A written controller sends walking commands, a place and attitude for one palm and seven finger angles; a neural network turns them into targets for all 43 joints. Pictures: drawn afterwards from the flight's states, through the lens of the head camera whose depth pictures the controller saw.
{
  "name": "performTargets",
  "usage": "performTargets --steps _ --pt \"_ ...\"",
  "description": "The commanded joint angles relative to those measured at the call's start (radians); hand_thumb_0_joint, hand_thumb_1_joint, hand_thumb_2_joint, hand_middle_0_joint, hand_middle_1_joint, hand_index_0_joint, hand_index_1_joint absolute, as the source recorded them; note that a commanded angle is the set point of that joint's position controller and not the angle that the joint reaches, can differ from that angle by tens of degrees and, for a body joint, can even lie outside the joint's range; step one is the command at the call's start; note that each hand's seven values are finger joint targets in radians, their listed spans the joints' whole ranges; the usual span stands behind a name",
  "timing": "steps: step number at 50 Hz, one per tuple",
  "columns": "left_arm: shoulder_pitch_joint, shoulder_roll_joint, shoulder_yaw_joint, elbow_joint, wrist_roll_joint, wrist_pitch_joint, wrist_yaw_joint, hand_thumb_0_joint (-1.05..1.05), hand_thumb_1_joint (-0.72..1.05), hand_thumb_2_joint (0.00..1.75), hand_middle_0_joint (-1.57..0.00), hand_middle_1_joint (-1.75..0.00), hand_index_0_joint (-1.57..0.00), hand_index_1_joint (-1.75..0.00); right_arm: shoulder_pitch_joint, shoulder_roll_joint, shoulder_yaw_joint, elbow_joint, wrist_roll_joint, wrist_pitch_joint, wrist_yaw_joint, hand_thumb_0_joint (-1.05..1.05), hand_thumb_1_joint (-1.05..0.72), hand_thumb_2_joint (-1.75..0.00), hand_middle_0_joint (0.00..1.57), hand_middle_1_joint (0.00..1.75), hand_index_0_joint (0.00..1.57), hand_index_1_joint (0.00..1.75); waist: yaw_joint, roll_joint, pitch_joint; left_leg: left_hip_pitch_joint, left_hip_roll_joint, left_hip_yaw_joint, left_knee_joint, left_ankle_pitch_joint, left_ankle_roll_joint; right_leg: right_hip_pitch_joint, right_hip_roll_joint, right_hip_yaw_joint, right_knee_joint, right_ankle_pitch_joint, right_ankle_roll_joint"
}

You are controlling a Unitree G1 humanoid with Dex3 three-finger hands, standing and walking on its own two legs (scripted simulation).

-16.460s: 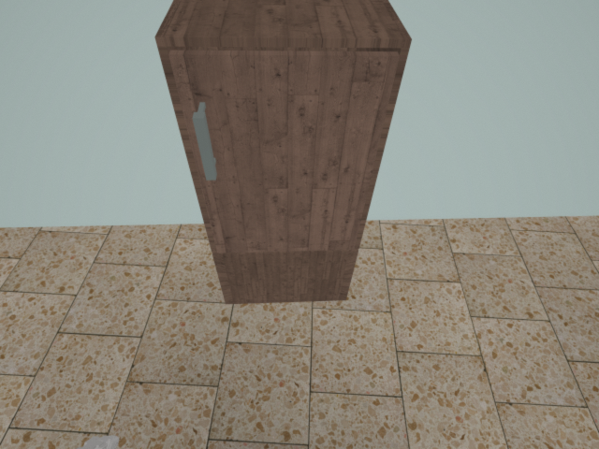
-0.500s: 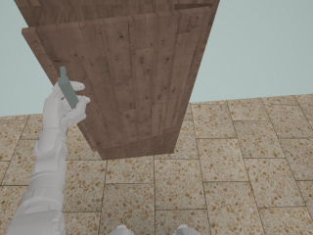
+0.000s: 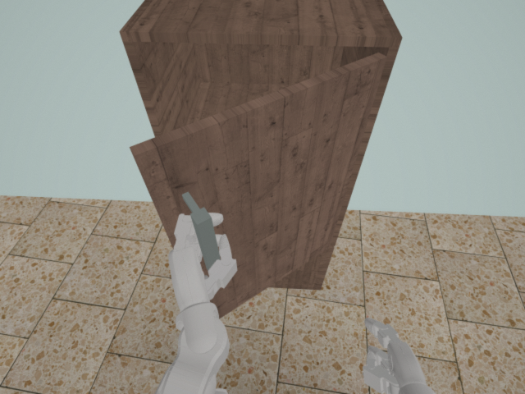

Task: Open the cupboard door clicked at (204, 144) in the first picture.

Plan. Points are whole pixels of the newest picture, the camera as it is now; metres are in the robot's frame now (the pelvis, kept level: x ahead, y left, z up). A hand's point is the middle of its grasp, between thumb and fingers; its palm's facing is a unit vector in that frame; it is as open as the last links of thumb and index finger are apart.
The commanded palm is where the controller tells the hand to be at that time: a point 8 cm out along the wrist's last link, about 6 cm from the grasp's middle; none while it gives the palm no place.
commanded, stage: pull the door open along its arc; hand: left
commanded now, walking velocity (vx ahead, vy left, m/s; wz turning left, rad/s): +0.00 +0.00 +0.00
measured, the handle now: (202, 236) +0.34 +0.12 +0.06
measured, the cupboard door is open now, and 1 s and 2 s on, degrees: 37 41 42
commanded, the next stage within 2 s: open thumb and fingers to let go in 0.04 s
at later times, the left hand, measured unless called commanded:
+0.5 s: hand (242, 271) +0.28 +0.05 +0.06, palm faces +0.39 -0.92 -0.03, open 9.2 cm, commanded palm +0.23 +0.10 +0.06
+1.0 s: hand (238, 274) +0.28 +0.06 +0.06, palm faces +0.32 -0.95 -0.02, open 14.8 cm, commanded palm +0.23 +0.10 +0.06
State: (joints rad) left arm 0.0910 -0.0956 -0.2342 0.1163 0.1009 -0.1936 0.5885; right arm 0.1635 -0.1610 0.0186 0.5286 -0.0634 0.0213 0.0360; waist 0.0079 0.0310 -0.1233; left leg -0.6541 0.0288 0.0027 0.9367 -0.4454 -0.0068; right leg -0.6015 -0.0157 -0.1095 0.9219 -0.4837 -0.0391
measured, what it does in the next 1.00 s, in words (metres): stands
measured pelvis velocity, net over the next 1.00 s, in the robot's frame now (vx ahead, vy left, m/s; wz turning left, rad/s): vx -0.01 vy -0.01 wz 0.00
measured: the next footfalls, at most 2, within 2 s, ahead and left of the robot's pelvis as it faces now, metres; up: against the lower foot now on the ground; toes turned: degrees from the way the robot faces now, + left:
none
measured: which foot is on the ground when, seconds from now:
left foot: down 0.00-1.00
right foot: down 0.00-1.00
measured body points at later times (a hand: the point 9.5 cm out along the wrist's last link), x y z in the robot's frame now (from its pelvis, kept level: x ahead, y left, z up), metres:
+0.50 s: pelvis +0.00 -0.03 +0.00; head +0.02 -0.06 +0.45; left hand +0.25 +0.10 +0.07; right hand +0.16 -0.26 -0.11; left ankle +0.01 +0.12 -0.69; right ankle -0.01 -0.09 -0.69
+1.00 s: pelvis -0.01 -0.01 +0.00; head +0.02 -0.03 +0.45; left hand +0.25 +0.11 +0.06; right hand +0.18 -0.22 -0.09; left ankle +0.01 +0.12 -0.69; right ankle -0.01 -0.09 -0.69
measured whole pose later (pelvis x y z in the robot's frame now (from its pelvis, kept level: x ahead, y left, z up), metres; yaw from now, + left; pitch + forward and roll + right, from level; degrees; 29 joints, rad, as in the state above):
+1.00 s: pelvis -0.01 -0.01 +0.00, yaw +0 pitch +9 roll +0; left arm 0.15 -0.08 -0.26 0.09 0.08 -0.21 0.54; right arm 0.19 -0.18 0.01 0.55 -0.07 0.01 -0.01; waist 0.00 0.03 -0.12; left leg -0.65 0.03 0.00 0.93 -0.43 -0.02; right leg -0.61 -0.01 -0.11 0.94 -0.49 -0.05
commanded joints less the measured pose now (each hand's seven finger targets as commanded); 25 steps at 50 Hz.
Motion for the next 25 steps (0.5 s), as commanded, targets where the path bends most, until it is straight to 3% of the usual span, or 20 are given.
performTargets --steps 1,3,6,7,8,12,19,22,25 --pt "-0.003 -0.139 -0.087 -0.314 0.014 -0.047 -0.025 0.00 0.90 0.90 -0.40 -1.35 -0.40 -1.35 -0.066 -0.100 -0.036 -0.159 0.008 -0.051 -0.007 0.00 -0.90 -0.90 0.20 0.30 0.20 0.30 -0.013 -0.054 -0.201 0.155 -0.032 -0.018 -0.124 0.260 0.018 0.129 0.018 0.042 -0.159 0.353 0.004" --pt "0.073 -0.123 -0.070 -0.348 0.001 -0.034 -0.032 0.00 0.90 0.90 -0.40 -1.35 -0.40 -1.35 -0.076 -0.096 -0.031 -0.168 0.010 -0.050 -0.010 0.00 -0.90 -0.90 0.20 0.30 0.20 0.30 -0.002 -0.068 -0.195 0.152 -0.036 -0.016 -0.125 0.262 0.017 0.150 0.014 0.050 -0.168 0.378 0.008" --pt "-0.044 -0.104 -0.036 -0.317 -0.002 -0.026 -0.010 0.00 0.90 0.90 -0.40 -1.35 -0.40 -1.35 -0.083 -0.097 -0.022 -0.150 0.003 -0.050 -0.023 0.00 -0.90 -0.90 0.20 0.30 0.20 0.30 -0.019 -0.097 -0.139 0.117 -0.043 -0.023 -0.109 0.204 0.016 0.104 0.002 0.073 -0.191 0.317 0.021" --pt "-0.144 -0.068 -0.002 -0.298 -0.002 -0.031 0.004 0.00 0.90 0.90 -0.40 -1.35 -0.40 -1.35 -0.082 -0.100 -0.021 -0.132 -0.001 -0.051 -0.033 0.00 -0.90 -0.90 0.20 0.30 0.20 0.30 -0.034 -0.130 -0.120 0.099 -0.044 -0.027 -0.099 0.184 0.018 0.084 -0.004 0.088 -0.204 0.286 0.027" --pt "-0.136 -0.051 0.029 -0.286 -0.001 -0.037 0.012 0.00 0.83 0.87 -0.40 -1.34 -0.40 -1.34 -0.094 -0.097 -0.026 -0.128 -0.006 -0.053 -0.038 0.00 -0.90 -0.90 0.20 0.30 0.20 0.30 -0.016 -0.121 -0.141 0.094 -0.048 -0.021 -0.091 0.171 0.015 0.086 -0.013 0.110 -0.214 0.267 0.032" --pt "-0.130 -0.053 0.025 -0.247 -0.001 -0.054 -0.001 0.00 0.55 0.75 -0.38 -1.31 -0.38 -1.31 -0.080 -0.094 -0.028 -0.121 -0.005 -0.060 -0.045 0.00 -0.90 -0.90 0.20 0.30 0.20 0.30 -0.017 -0.136 -0.164 0.077 -0.053 -0.021 -0.084 0.167 0.015 0.118 -0.036 0.157 -0.239 0.287 0.043" --pt "-0.115 -0.049 0.015 -0.259 0.003 -0.091 -0.027 0.00 0.06 0.54 -0.34 -1.26 -0.34 -1.26 -0.047 -0.100 -0.041 -0.118 -0.005 -0.070 -0.047 0.00 -0.90 -0.90 0.20 0.30 0.20 0.30 -0.022 -0.135 -0.207 0.070 -0.051 -0.020 -0.081 0.198 0.016 0.160 -0.051 0.171 -0.215 0.409 0.053" --pt "-0.108 -0.023 0.038 -0.246 -0.002 -0.099 -0.035 0.00 -0.15 0.45 -0.32 -1.24 -0.32 -1.24 -0.045 -0.103 -0.043 -0.116 -0.002 -0.070 -0.051 0.00 -0.90 -0.90 0.20 0.30 0.20 0.30 -0.023 -0.164 -0.185 0.058 -0.050 -0.022 -0.083 0.185 0.017 0.159 -0.054 0.177 -0.228 0.388 0.055" --pt "-0.117 -0.024 0.043 -0.251 -0.005 -0.110 -0.033 0.00 -0.36 0.36 -0.31 -1.22 -0.31 -1.22 -0.044 -0.101 -0.045 -0.115 -0.003 -0.073 -0.053 0.00 -0.90 -0.90 0.20 0.30 0.20 0.30 -0.017 -0.153 -0.199 0.053 -0.052 -0.021 -0.082 0.178 0.016 0.163 -0.058 0.189 -0.229 0.372 0.056"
